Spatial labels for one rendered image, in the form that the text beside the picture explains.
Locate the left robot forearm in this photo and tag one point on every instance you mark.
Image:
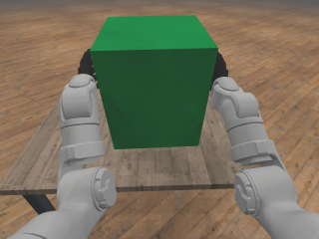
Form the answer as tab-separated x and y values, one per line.
79	123

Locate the robot left hand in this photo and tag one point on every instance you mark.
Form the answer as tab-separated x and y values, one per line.
86	64

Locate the right robot forearm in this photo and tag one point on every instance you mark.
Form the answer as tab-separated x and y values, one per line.
250	144

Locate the robot right hand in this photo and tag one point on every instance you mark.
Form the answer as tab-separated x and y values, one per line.
219	69

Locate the carton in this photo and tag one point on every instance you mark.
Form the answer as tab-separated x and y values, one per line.
154	75

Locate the table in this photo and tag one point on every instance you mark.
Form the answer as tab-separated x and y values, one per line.
208	165

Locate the robot right upper arm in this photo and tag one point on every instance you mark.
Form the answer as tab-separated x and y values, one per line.
268	194

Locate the robot left upper arm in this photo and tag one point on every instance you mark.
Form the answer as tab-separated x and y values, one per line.
83	197

